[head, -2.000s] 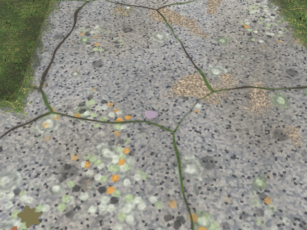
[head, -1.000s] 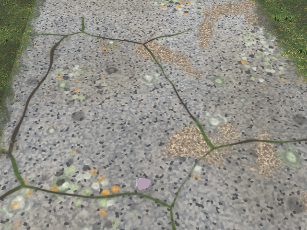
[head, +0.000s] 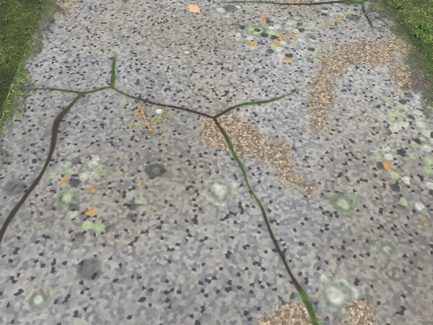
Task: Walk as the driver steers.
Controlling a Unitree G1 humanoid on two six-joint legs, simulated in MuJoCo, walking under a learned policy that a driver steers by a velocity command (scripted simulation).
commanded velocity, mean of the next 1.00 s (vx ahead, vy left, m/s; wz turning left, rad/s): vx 0.45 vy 0.00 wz -0.23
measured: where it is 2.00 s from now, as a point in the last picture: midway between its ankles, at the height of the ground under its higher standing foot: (266, 277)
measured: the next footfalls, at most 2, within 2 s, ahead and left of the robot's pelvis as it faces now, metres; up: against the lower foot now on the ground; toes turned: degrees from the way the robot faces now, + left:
right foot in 0.44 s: +0.39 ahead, -0.17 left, +0.00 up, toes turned -15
left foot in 0.94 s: +0.73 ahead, -0.06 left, +0.00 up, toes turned -14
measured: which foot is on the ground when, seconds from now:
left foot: down 0.00-0.46, up 0.48-0.92, down 0.94-1.00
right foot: up 0.00-0.42, down 0.44-0.94, up 0.96-1.00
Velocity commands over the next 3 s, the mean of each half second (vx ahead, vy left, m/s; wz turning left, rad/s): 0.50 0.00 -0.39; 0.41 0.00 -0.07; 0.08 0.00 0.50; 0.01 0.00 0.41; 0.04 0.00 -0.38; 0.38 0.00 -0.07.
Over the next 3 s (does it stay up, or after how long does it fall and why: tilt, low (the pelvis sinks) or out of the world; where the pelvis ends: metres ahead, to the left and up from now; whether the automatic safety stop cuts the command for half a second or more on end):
stays up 0.84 -0.12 -0.01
